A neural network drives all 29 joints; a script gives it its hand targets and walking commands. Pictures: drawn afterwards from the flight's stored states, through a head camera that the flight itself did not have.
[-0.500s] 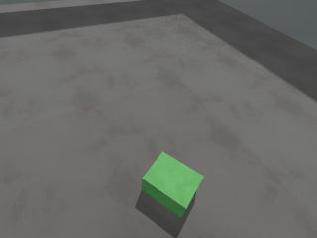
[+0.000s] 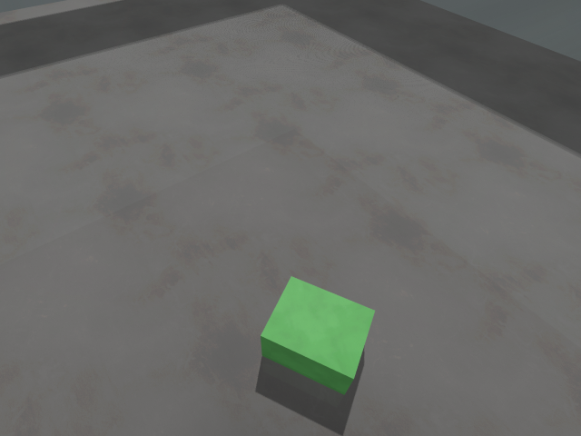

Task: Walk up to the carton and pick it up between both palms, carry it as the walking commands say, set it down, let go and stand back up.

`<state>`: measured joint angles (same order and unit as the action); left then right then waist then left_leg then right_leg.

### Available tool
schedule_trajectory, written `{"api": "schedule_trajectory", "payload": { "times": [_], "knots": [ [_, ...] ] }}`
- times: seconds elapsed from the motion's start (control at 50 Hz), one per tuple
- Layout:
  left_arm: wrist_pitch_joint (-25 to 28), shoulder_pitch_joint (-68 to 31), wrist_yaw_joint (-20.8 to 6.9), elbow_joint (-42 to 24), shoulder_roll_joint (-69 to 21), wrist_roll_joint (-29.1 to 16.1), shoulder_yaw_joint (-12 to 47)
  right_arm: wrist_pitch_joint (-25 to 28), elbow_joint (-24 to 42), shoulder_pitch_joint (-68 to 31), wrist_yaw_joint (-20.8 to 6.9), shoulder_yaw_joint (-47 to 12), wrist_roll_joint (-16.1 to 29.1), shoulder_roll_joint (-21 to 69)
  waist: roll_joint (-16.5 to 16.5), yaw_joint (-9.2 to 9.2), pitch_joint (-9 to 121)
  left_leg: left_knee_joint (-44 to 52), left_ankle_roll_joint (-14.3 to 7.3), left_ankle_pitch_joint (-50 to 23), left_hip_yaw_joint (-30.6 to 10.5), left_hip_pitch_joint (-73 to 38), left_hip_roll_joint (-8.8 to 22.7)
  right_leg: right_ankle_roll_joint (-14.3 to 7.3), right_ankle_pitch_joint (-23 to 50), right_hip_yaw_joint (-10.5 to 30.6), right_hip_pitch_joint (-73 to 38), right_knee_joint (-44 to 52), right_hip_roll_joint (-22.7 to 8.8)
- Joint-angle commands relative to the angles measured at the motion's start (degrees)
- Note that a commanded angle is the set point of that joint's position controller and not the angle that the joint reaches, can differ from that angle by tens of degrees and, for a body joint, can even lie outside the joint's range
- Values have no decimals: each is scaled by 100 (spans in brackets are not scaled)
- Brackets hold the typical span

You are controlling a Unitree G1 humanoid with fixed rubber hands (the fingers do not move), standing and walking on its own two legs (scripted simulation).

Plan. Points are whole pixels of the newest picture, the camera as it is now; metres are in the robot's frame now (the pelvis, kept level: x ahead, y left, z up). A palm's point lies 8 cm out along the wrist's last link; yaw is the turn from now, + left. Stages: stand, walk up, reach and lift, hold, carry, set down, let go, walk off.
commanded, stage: walk up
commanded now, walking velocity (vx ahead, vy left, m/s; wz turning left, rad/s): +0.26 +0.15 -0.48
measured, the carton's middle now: (317, 333) +0.54 -0.09 -0.67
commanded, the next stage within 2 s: none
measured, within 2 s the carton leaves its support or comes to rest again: neither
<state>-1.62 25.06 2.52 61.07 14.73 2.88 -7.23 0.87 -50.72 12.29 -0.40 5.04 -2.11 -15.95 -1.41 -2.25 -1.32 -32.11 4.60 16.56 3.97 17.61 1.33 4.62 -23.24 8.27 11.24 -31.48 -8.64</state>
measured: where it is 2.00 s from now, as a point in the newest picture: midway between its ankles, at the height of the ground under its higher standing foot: outside the picture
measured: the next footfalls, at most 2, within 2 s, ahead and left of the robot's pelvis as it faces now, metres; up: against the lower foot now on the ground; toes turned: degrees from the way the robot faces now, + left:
right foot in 0.36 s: +0.19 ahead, -0.08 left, +0.00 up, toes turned -14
left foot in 0.68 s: +0.24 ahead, +0.13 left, +0.00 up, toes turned -3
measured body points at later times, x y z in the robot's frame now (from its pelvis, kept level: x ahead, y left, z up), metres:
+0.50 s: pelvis +0.14 +0.00 +0.01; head +0.17 -0.02 +0.46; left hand +0.32 +0.19 -0.11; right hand +0.08 -0.22 -0.14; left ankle +0.09 +0.15 -0.68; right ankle +0.15 -0.07 -0.73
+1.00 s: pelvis +0.13 +0.00 +0.02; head +0.16 +0.01 +0.47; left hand +0.27 +0.23 -0.13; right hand +0.09 -0.29 -0.11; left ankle +0.20 +0.14 -0.73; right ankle +0.08 -0.15 -0.69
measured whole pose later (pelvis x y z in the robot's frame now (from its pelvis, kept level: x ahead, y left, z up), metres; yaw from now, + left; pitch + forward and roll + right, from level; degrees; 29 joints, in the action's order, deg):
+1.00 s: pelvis +0.13 +0.00 +0.02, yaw -13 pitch +0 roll -3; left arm -4.8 11.8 -1.3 52.8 14.2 1.0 -3.1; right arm -1.6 -54.5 15.7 2.3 4.6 -2.1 -14.6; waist 1.0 2.4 -2.2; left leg -25.2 2.7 9.4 6.0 15.5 10.1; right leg 3.5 -25.2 -1.8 17.6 -41.7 -0.7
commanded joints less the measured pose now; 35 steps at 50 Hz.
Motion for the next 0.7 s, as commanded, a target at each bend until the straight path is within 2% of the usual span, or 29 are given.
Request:
{"api": "schedule_trajectory", "payload": {
  "times": [0.0, 0.02, 0.04, 0.06, 0.08, 0.1, 0.14, 0.2, 0.26, 0.28, 0.3, 0.32, 0.34, 0.36, 0.38, 0.4, 0.42, 0.44, 0.46, 0.5, 0.52, 0.56, 0.6, 0.62, 0.64, 0.66, 0.68],
  "knots": [
    [126, -929, -42, -1001, -83, -88, 164, 51, -226, 1948, 73, 193, -54, -1273, 2588, 999, 145, 2387, -433, 2247, -2652, -2158, 2250, -500, -1689, -918, 3137, -2349, 794],
    [128, -1272, -123, -1223, -149, -23, 309, 30, -267, 1689, 114, 92, 7, -1145, 2087, 799, -329, 2953, -700, 2580, -3240, -1195, 2534, -578, -1088, -472, 3125, -3055, 330],
    [148, -1250, -234, -1308, 3, -64, 270, 67, -221, 1207, 167, -24, 61, -827, 1053, 492, -565, 2866, -764, 1982, -2782, -819, 2307, -580, -515, -386, 2957, -3128, 195],
    [179, -824, -318, -1148, 148, -135, 213, 123, -126, 826, 186, -157, 56, -508, 461, 199, -391, 2612, -746, 852, -1939, -940, 1879, -571, -56, -453, 2581, -2952, 97],
    [206, -441, -370, -985, 157, -127, 235, 172, -91, 649, 219, -216, 69, -318, 503, 51, -149, 2483, -693, -137, -1329, -1078, 1563, -553, 245, -621, 2263, -2845, 138],
    [211, -282, -388, -945, 100, -96, 275, 225, -122, 669, 229, -233, 68, -303, 687, -18, -84, 2311, -698, -1139, -916, -1126, 1391, -543, 435, -698, 2123, -2800, 225],
    [195, -713, -412, -1137, -54, -134, 355, 315, -297, 1079, 203, -265, 74, -233, 708, 134, -27, 2050, -732, -2348, -560, -1477, 1369, -512, 556, -844, 2196, -2465, 417],
    [171, -1629, -439, -1495, -139, -133, 497, 308, -337, 1334, 173, -255, 64, -227, 1018, 328, -145, 1837, -892, -2336, -107, -1561, 1221, -503, 620, -1164, 2047, -1475, 519],
    [181, -2116, -405, -1635, -147, -93, 585, 245, -434, 1675, 161, -227, 48, -261, 874, 421, -239, 1550, -988, -2967, -95, -1575, 1350, -573, 321, -1427, 1586, -596, 708],
    [207, -2071, -379, -1612, -141, -89, 608, 227, -490, 1702, 168, -223, 61, -258, 818, 370, -211, 1384, -958, -3303, -75, -1563, 1395, -630, 570, -1472, 1336, -275, 758],
    [247, -1869, -358, -1533, -135, -72, 618, 198, -529, 1641, 168, -233, 80, -243, 743, 199, -85, 1016, -865, -3562, 87, -1384, 1319, -706, 1071, -1527, 716, 209, 826],
    [324, -1451, -315, -1381, -18, -54, 592, 183, -557, 1610, 170, -288, 130, -112, 501, -37, 262, 394, -716, -3815, 318, -831, 1117, -791, 2027, -1347, -453, 564, 716],
    [408, -1090, -265, -1376, 356, -61, 478, 169, -444, 1505, 212, -332, 198, 6, 133, -280, 672, -523, -457, -3155, 447, -2, 784, -963, 4705, -513, -1574, 409, -206],
    [415, -508, -246, -1198, 702, -163, 410, 145, -323, 1532, 243, -401, 266, 293, -1013, -432, 1165, -1862, -229, 823, 346, 909, 53, -1675, 8014, 637, -2368, 385, -1461],
    [373, -391, -190, -1027, 620, -278, 407, 34, -362, 1581, 262, -373, 309, 334, -863, -250, 1405, -2277, -221, 1397, -294, 593, 173, -1977, 8531, 503, -1925, 396, -1599],
    [333, -861, -158, -1142, 441, -311, 505, -26, -395, 1677, 280, -387, 317, 272, -790, -74, 1225, -2429, -178, 1449, -337, 513, 288, -1963, 7522, 343, -1469, 604, -1371],
    [276, -1309, -121, -1187, 330, -313, 574, -40, -376, 1508, 286, -387, 284, 215, -966, 92, 827, -2364, -152, 1415, -277, 557, 326, -1832, 6491, 114, -1006, 893, -960],
    [229, -1593, -80, -1169, 227, -316, 606, -76, -389, 1411, 275, -347, 223, 116, -941, 221, 498, -2148, -148, 1258, -254, 581, 344, -1693, 5890, -126, -708, 1055, -633],
    [208, -1749, -64, -1158, 170, -286, 616, -132, -450, 1385, 266, -338, 176, 193, -699, 281, 353, -1995, -137, 1062, -154, 522, 265, -1646, 5580, -378, -408, 1144, -439],
    [181, -1757, -79, -1098, 250, -258, 555, -197, -456, 1323, 260, -357, 125, 358, -338, 331, 355, -1763, -190, 861, -83, 406, 176, -1617, 5166, -580, -281, 1161, -337],
    [177, -1737, -96, -1043, 336, -243, 512, -205, -434, 1282, 267, -343, 120, 391, -309, 344, 427, -1665, -204, 764, -79, 361, 144, -1647, 5076, -559, -251, 1119, -354],
    [132, -1699, -104, -981, 405, -219, 452, -206, -349, 1118, 289, -307, 130, 339, -500, 345, 547, -1414, -214, 624, -49, 300, 157, -1660, 4449, -592, -163, 1067, -262],
    [9, -1723, -98, -937, 512, -167, 383, -230, -317, 1032, 356, -246, 125, 233, -708, 339, 592, -1036, -243, 401, 140, 116, 195, -1628, 3247, -692, 171, 856, -52],
    [-39, -1770, -91, -966, 478, -165, 378, -236, -312, 1039, 389, -213, 100, 203, -564, 389, 508, -671, -248, -2, 272, -202, 182, -1522, 3007, -654, 521, 624, -40],
    [-81, -1854, -87, -992, 507, -205, 352, -217, -321, 1122, 413, -181, 84, 184, -259, 532, 398, -113, -238, -709, 314, -646, 216, -1339, 3011, -594, 922, 330, -47],
    [-103, -1793, -100, -1016, 476, -222, 299, -187, -320, 1251, 437, -129, 33, 20, 71, 635, 299, 576, -280, -1362, 28, -1016, 628, -1035, 2373, -727, 1342, -178, 212],
    [-112, -1584, -112, -1122, 149, -224, 304, -136, -247, 1435, 465, 16, -83, -662, 1535, 656, 244, 1394, -711, -2845, -1692, -1186, 2356, -583, 402, -1033, 2075, -1635, 825]
  ]
}}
